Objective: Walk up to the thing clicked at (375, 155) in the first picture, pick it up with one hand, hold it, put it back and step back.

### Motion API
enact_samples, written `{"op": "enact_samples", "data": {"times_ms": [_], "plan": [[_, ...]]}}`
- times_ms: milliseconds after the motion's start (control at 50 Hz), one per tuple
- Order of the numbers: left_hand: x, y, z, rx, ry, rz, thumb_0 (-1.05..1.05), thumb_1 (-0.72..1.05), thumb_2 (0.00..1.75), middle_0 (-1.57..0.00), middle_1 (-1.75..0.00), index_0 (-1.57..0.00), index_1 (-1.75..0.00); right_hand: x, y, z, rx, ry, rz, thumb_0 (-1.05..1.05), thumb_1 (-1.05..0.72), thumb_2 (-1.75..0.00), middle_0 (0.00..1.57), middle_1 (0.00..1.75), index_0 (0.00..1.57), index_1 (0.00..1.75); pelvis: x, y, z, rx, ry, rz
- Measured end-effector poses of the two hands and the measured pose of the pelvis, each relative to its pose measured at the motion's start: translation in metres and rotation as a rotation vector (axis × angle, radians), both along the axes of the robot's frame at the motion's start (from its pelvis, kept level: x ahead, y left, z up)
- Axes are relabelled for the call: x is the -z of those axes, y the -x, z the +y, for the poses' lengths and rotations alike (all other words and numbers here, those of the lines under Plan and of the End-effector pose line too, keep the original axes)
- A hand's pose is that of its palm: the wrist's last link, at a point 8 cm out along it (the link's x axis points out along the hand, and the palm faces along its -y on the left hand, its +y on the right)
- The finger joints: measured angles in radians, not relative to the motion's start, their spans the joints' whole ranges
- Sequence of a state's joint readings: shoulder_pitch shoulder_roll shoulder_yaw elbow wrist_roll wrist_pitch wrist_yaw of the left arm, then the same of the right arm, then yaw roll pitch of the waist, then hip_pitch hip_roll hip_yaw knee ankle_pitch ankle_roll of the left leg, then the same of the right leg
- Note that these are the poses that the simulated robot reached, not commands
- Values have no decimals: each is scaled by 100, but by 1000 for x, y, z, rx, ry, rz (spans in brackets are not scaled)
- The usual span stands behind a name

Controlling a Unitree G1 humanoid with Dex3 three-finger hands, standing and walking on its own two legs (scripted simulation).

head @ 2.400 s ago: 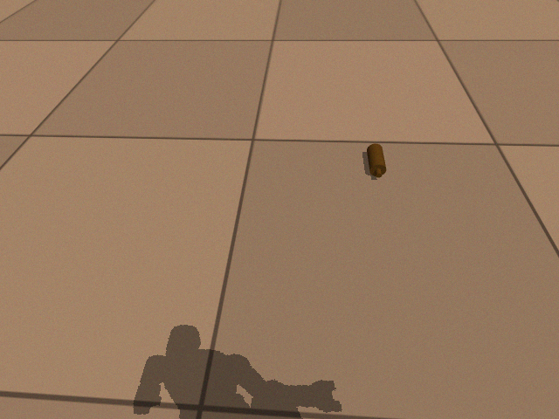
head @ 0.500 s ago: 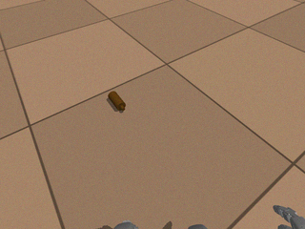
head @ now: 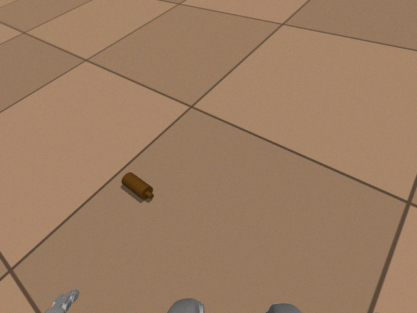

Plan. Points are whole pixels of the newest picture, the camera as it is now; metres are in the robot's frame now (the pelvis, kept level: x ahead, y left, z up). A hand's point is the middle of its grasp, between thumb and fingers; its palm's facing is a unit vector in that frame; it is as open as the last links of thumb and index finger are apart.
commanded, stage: walk up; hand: left
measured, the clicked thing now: (139, 187) +0.88 +0.46 -0.71
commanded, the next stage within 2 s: none
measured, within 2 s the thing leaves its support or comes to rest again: neither
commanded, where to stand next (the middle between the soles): +0.45 +0.56 m, yaw -42 degrees
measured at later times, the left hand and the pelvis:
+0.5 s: hand (18, 265) +0.30 +0.50 -0.12, palm faces -0.29 -0.78 -0.56, open 7.4 cm; pelvis +0.16 +0.22 +0.00, yaw -15 degrees
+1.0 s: hand out of the picture +0.47 +0.73 -0.14, palm faces -0.32 -0.67 -0.67, open 7.4 cm; pelvis +0.26 +0.44 -0.05, yaw -25 degrees
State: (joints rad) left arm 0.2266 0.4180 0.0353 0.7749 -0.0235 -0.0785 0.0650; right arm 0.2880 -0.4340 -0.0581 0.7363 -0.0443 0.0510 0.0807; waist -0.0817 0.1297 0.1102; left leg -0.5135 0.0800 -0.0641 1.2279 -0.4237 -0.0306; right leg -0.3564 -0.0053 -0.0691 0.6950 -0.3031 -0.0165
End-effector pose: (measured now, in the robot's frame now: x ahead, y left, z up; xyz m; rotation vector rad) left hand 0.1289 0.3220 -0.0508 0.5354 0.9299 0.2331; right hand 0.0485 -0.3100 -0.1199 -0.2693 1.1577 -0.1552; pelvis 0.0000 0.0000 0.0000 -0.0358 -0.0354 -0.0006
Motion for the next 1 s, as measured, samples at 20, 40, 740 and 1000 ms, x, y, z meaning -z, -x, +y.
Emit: {"op": "enact_samples", "data": {"times_ms": [20,40,740,1000], "plan": [[2,1,6,1,0,26,0,90,90,-21,-30,-20,-30,-3,-18,6,-6,-1,-36,1,-90,-90,21,30,20,30,-1,-7,8,12,-1,0],[4,3,13,2,-2,51,0,90,90,-21,-30,-20,-30,-6,-35,13,-11,1,-69,1,-90,-90,21,30,20,30,-1,-14,16,23,-2,0],[11,-251,278,226,-148,78,0,90,90,-21,-30,-21,-30,19,-128,274,301,25,-6,1,-90,-90,21,30,20,30,19,-204,290,336,4,-9],[42,-342,435,275,-212,122,0,89,90,-21,-30,-21,-30,13,-166,387,363,160,-68,0,-90,-90,21,30,20,30,47,-262,437,433,-21,5]]}}
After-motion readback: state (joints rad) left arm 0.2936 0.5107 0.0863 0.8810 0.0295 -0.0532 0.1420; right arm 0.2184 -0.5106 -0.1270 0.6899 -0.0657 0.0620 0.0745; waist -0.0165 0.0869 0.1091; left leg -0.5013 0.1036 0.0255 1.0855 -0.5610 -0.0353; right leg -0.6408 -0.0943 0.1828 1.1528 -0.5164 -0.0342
